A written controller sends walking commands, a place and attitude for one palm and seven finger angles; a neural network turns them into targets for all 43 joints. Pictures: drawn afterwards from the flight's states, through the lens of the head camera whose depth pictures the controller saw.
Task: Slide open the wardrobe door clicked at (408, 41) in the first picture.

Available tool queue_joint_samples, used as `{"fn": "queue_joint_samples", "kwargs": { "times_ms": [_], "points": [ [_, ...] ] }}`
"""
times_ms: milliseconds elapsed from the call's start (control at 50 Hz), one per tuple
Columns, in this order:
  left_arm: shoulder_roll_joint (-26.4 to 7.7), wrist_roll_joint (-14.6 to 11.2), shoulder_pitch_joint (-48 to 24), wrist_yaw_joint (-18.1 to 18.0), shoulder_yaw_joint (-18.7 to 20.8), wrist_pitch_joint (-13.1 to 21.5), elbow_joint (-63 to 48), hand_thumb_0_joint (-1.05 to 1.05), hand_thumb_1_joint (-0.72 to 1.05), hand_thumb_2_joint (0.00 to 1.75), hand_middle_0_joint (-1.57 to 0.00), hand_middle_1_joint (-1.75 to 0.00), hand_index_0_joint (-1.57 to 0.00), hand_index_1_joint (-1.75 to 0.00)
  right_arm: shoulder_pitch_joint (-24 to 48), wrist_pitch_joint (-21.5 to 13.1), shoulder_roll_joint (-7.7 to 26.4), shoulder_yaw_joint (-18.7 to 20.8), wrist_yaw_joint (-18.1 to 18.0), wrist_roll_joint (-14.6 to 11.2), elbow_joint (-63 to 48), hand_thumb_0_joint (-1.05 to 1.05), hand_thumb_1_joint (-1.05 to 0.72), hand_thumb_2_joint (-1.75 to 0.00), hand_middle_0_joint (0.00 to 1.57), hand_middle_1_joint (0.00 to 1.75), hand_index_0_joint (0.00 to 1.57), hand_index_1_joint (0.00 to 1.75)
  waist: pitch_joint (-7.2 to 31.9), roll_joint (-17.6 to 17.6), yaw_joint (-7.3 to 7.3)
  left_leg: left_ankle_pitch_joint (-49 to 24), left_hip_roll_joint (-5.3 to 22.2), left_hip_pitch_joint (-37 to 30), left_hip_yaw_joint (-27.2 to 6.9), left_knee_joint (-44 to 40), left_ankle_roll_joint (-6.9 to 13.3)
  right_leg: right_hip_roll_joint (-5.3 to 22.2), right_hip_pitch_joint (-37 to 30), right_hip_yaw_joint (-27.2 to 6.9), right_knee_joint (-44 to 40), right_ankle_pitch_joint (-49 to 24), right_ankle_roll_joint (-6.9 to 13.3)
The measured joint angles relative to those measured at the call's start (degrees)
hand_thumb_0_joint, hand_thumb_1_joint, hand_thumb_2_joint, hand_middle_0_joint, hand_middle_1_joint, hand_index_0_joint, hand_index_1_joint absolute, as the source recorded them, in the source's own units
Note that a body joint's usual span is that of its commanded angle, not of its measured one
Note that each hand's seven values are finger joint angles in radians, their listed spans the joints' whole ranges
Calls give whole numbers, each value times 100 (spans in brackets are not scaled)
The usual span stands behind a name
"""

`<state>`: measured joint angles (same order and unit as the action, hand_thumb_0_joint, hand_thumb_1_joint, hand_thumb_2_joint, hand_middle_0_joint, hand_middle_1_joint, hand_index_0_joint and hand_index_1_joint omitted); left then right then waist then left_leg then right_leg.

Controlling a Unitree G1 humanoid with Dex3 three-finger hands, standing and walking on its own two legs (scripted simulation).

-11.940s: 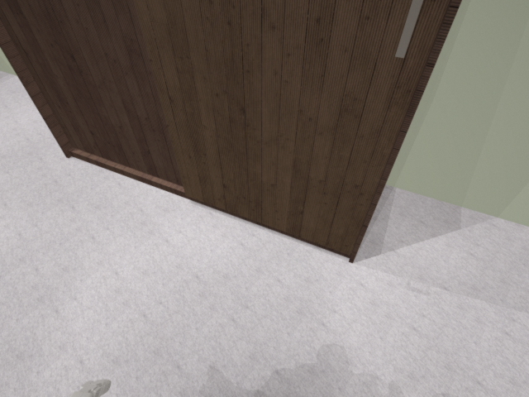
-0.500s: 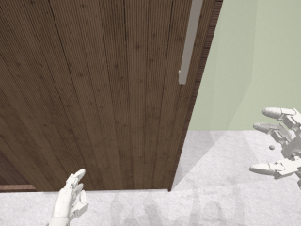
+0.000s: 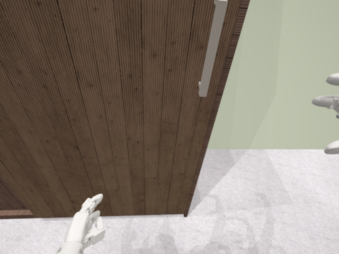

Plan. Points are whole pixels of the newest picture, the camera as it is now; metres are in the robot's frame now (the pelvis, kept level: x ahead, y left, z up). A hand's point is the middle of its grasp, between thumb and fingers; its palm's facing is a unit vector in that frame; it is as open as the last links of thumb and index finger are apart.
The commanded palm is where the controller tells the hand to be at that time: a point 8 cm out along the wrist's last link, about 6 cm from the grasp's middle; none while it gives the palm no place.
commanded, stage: raise the hand with hooked fingers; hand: right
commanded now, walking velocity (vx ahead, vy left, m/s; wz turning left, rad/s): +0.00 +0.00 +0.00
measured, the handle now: (209, 51) +0.53 -0.09 +0.27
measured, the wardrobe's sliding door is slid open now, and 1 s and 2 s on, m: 0.00 0.00 0.00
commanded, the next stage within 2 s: move the hooked fingers beside the handle in 0.42 s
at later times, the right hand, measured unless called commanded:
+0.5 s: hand (325, 115) +0.29 -0.27 +0.26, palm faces +0.06 +0.99 -0.14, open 14.0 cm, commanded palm +0.25 -0.32 +0.27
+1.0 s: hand (295, 101) +0.34 -0.24 +0.26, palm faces +0.03 +1.00 -0.09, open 14.0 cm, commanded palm +0.31 -0.28 +0.27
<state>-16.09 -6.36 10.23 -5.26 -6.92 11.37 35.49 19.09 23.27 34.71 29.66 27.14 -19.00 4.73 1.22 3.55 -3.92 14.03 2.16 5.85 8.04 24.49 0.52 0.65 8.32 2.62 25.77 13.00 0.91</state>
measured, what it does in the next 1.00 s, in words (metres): stands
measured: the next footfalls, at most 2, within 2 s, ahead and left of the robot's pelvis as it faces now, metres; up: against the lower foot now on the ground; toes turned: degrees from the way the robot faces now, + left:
none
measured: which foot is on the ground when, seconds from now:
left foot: down 0.00-1.00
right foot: down 0.00-1.00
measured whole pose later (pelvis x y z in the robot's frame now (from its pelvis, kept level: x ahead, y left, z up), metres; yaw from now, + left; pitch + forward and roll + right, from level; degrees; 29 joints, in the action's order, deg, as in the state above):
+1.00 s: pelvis +0.01 +0.01 +0.00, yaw +1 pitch -3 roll +0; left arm -15.8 -6.4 9.9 -5.0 -5.8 8.8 34.6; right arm 23.9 25.1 29.4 24.3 21.1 -16.2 6.6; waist 2.2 3.5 -2.2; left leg 15.5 2.0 7.0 7.3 25.6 0.8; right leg 0.8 8.5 3.1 25.4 13.9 0.5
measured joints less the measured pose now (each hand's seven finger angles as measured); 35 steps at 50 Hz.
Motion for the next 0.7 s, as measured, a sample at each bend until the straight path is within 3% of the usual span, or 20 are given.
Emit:
{"fn": "queue_joint_samples", "kwargs": {
  "times_ms": [120,240,380,540,700],
  "points": [
    [-123,-44,34,59,87,-89,-114,2,90,90,-20,-30,-20,-30,-141,190,3,-25,68,7,29,-1,50,-30,30,120,30,120,26,19,68,37,3,125,-57,89,-8,5,88,52,56,40,6],
    [-85,2,43,15,117,-39,-134,2,91,90,-20,-30,-20,-30,-415,59,-257,13,-104,-11,-466,-1,50,-30,31,120,30,120,-14,-38,67,72,-14,94,-88,102,-2,23,44,79,71,89,-1],
    [-6,-2,6,-4,78,-3,-104,2,90,90,-20,-30,-20,-30,-265,139,-198,24,-182,63,-373,-1,50,-30,31,120,30,120,21,-16,31,106,-11,59,-60,86,-3,15,25,48,58,113,-9],
    [18,-2,-47,28,39,-66,-122,2,90,90,-20,-30,-20,-30,-280,182,-152,-9,-38,-2,-355,-1,50,-30,31,120,30,120,89,43,19,133,-2,54,-39,70,-7,2,25,24,35,126,-11],
    [-5,-15,-67,5,69,-85,-71,2,90,90,-20,-30,-20,-30,53,162,-304,-257,-184,123,-84,-1,50,-29,31,120,30,120,64,20,-14,156,8,55,8,91,4,-9,43,-28,46,123,-23]
  ]
}}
